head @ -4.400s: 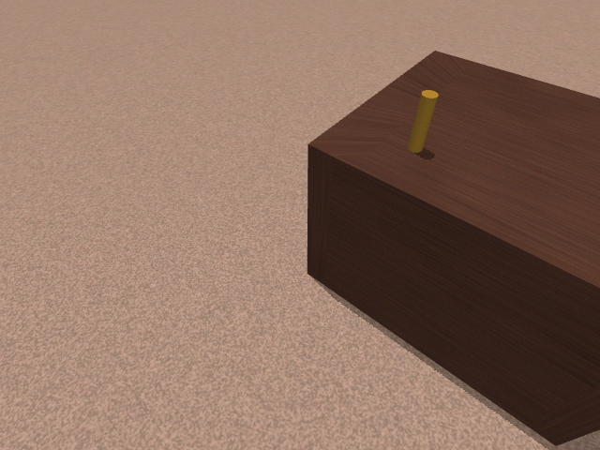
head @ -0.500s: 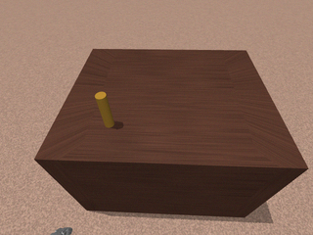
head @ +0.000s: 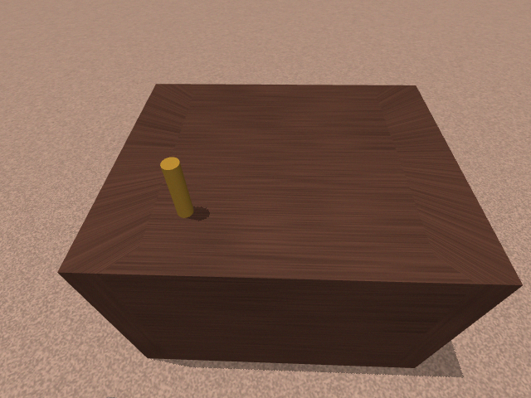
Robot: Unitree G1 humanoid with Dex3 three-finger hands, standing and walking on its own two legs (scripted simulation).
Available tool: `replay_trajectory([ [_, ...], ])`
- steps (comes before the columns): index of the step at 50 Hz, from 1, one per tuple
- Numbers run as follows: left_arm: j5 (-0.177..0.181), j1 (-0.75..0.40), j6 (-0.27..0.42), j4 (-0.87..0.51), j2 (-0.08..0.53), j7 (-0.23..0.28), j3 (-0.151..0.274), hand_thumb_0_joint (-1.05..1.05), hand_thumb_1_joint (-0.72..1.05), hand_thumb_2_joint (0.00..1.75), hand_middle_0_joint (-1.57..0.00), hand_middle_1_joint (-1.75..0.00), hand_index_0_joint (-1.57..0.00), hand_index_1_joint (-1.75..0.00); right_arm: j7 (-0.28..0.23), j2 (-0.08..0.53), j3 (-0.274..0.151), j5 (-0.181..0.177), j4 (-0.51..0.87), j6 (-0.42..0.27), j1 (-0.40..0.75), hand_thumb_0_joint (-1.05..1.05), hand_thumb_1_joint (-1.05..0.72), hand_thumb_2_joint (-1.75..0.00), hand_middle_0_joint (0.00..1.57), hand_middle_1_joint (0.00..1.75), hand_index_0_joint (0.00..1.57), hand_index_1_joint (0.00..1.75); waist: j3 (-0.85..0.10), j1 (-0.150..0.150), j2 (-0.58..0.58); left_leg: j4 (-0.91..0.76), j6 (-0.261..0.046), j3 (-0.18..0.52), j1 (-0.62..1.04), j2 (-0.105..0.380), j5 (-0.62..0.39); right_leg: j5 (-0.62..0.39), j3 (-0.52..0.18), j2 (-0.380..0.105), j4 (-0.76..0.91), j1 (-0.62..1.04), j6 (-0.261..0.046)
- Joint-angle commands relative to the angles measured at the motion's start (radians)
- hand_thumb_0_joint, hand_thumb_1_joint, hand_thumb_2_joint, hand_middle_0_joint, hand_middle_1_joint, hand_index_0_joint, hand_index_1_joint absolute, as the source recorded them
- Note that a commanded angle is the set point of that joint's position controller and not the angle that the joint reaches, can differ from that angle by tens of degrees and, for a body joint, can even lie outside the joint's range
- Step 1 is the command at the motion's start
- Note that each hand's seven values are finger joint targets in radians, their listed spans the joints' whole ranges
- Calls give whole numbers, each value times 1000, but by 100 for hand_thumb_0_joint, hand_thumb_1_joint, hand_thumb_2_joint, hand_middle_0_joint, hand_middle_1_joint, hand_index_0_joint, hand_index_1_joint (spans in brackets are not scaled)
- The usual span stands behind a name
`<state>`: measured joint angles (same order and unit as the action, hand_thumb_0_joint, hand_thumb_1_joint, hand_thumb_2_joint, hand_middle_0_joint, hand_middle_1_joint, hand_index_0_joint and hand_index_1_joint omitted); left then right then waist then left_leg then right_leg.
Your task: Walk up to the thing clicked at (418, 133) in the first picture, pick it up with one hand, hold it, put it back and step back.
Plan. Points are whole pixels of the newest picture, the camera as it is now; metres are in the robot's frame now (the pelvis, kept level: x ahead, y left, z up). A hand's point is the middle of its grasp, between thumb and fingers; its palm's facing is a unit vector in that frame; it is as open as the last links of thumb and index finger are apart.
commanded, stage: stand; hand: left
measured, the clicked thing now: (178, 189) +0.54 +0.23 -0.05
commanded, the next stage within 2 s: none
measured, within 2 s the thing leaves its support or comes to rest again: neither
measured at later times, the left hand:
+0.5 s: hand out of the picture +0.06 +0.25 -0.15, palm faces -0.02 -0.94 -0.34, open 7.4 cm
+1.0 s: hand out of the picture +0.06 +0.25 -0.15, palm faces -0.02 -0.94 -0.34, open 7.4 cm
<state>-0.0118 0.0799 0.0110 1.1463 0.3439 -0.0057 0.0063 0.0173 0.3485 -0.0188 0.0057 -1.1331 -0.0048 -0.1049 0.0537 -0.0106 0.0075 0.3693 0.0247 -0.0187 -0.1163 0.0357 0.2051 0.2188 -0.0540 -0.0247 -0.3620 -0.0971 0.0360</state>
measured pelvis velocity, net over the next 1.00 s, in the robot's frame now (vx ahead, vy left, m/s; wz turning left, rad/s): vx -0.01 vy -0.01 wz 0.01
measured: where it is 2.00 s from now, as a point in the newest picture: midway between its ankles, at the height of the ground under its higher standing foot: outside the picture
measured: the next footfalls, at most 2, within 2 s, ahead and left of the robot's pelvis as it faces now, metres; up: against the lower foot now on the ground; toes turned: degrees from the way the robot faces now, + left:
none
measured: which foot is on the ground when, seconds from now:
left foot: down 0.00-1.00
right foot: down 0.00-1.00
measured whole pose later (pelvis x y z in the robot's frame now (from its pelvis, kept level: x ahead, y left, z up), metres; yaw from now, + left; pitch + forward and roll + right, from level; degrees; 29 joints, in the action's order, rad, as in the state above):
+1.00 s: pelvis -0.01 -0.01 +0.00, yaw +1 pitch -2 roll +0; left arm -0.01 0.12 0.01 1.12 0.35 -0.01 0.00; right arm 0.02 0.36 -0.01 0.01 -1.14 -0.01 -0.11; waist 0.05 -0.01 0.00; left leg 0.34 0.03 0.00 -0.13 0.04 0.17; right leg 0.20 -0.04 -0.02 -0.34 -0.11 0.03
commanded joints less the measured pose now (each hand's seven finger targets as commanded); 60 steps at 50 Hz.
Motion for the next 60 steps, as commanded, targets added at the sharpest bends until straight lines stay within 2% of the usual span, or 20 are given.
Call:
replay_trajectory([
  [1, 9, -41, 22, -65, 221, 19, 40, 0, 90, 90, -20, -30, -20, -30, -22, 219, -37, 1, 67, -24, 61, 0, -90, -90, 20, 30, 20, 30, -81, 7, -15, -59, -43, 77, 43, 102, -276, -279, -37, -94, 44, -8, -47],
  [5, 7, -38, 21, -69, 221, 19, 39, 0, 90, 90, -20, -30, -20, -30, -22, 215, -36, 1, 64, -24, 61, 0, -90, -90, 20, 30, 20, 30, -97, 3, -7, -67, -37, 75, 55, 101, -262, -258, -31, -93, 50, -5, -45],
  [8, 7, -35, 20, -72, 225, 18, 37, 0, 90, 90, -20, -30, -20, -30, -21, 213, -35, 1, 61, -23, 63, 0, -90, -90, 20, 30, 20, 30, -90, 2, -5, -75, -35, 74, 56, 99, -216, -214, -36, -91, 65, -18, -46],
  [10, 5, -37, 17, -71, 225, 17, 36, 0, 90, 90, -20, -30, -20, -30, -20, 209, -32, 3, 58, -20, 59, 0, -90, -90, 20, 30, 20, 30, -74, 0, -3, -91, -32, 74, 30, 93, -147, -155, -37, -90, 74, -27, -46],
  [14, 4, -26, 18, -72, 226, 15, 34, 0, 90, 90, -20, -30, -20, -30, -17, 214, -33, 2, 55, -19, 58, 0, -90, -90, 20, 30, 20, 30, -63, 0, -7, -98, -35, 79, 22, 93, -101, -120, -44, -91, 89, -38, -45],
  [16, 5, -30, 21, -75, 230, 15, 35, 0, 90, 90, -20, -30, -20, -30, -16, 214, -33, 2, 55, -19, 57, 0, -90, -90, 20, 30, 20, 30, -73, -1, -18, -91, -37, 78, 30, 93, -118, -138, -49, -95, 90, -37, -48],
  [18, 5, -23, 19, -74, 227, 14, 35, 0, 90, 90, -20, -30, -20, -30, -16, 218, -33, 4, 53, -20, 60, 0, -90, -90, 20, 30, 20, 30, -53, 0, 9, -102, -35, 79, 16, 88, -61, -104, -51, -93, 97, -52, -47],
  [23, 4, -11, 20, -73, 229, 12, 35, 0, 90, 90, -20, -30, -20, -30, -15, 217, -33, 3, 53, -22, 64, 0, -90, -90, 20, 30, 20, 30, -57, 4, -14, -97, -36, 88, 28, 94, -106, -119, -45, -90, 89, -52, -50],
  [26, 5, -11, 19, -77, 231, 12, 37, 0, 90, 90, -20, -30, -20, -30, -15, 221, -34, 4, 51, -21, 49, 0, -90, -90, 20, 30, 20, 30, -57, 3, -10, -99, -37, 83, 11, 90, -54, -84, -53, -94, 94, -53, -52],
  [27, 4, -7, 19, -76, 226, 12, 34, 0, 90, 90, -20, -30, -20, -30, -14, 219, -33, 3, 51, -20, 59, 0, -90, -90, 20, 30, 20, 30, -52, 6, -16, -95, -38, 90, 20, 94, -95, -101, -46, -92, 88, -54, -52],
  [28, 4, -2, 19, -77, 226, 12, 35, 0, 90, 90, -20, -30, -20, -30, -14, 220, -33, 3, 50, -20, 47, 0, -90, -90, 20, 30, 20, 30, -62, 4, -6, -94, -39, 84, 16, 90, -78, -103, -50, -95, 92, -53, -51],
  [35, 5, 6, 21, -79, 228, 13, 32, 0, 90, 90, -20, -30, -20, -30, -15, 218, -29, 0, 50, -21, 41, 0, -90, -90, 20, 30, 20, 30, -70, 4, -10, -79, -36, 89, 31, 95, -142, -146, -45, -97, 87, -41, -51],
  [36, 6, 2, 21, -80, 234, 14, 35, 0, 90, 90, -20, -30, -20, -30, -16, 217, -28, 2, 50, -21, 32, 0, -90, -90, 20, 30, 20, 30, -77, 4, -12, -78, -38, 85, 25, 92, -139, -158, -50, -101, 85, -26, -53],
  [41, 4, 7, 17, -79, 234, 13, 35, 0, 90, 90, -20, -30, -20, -30, -16, 216, -26, 2, 51, -19, 34, 0, -90, -90, 20, 30, 20, 30, -47, 5, -6, -94, -35, 89, 6, 90, -74, -89, -45, -94, 92, -53, -51],
  [44, 4, 10, 17, -80, 231, 13, 33, 0, 90, 90, -20, -30, -20, -30, -16, 217, -26, 1, 50, -20, 38, 0, -90, -90, 20, 30, 20, 30, -45, 7, -14, -92, -33, 93, 17, 94, -105, -102, -41, -91, 89, -58, -51],
  [47, 6, 13, 16, -79, 230, 13, 33, 0, 90, 90, -20, -30, -20, -30, -15, 219, -26, 2, 49, -18, 34, 0, -90, -90, 20, 30, 20, 30, -35, 7, -13, -98, -33, 90, 1, 87, -63, -68, -44, -91, 97, -64, -50],
  [49, 5, 10, 18, -79, 236, 12, 36, 0, 90, 90, -20, -30, -20, -30, -15, 218, -26, 3, 51, -19, 27, 0, -90, -90, 20, 30, 20, 30, -55, 6, -10, -92, -39, 90, 6, 92, -77, -102, -48, -97, 89, -40, -52],
  [51, 5, 10, 20, -82, 232, 13, 36, 0, 90, 90, -20, -30, -20, -30, -16, 222, -27, 2, 55, -22, 32, 0, -90, -90, 20, 30, 20, 30, -68, 7, -4, -83, -39, 91, 18, 94, -138, -151, -45, -99, 80, -31, -52],
  [55, 4, 9, 20, -83, 228, 15, 32, 0, 90, 90, -20, -30, -20, -30, -17, 219, -27, 0, 58, -21, 36, 0, -90, -90, 20, 30, 20, 30, -75, 6, -20, -73, -37, 91, 34, 98, -183, -181, -33, -96, 74, -34, -49],
  [60, 5, 6, 17, -82, 232, 15, 33, 0, 90, 90, -20, -30, -20, -30, -18, 216, -24, 1, 57, -19, 33, 0, -90, -90, 20, 30, 20, 30, -69, 4, -1, -78, -35, 84, 20, 91, -158, -170, -36, -97, 77, -25, -51],
])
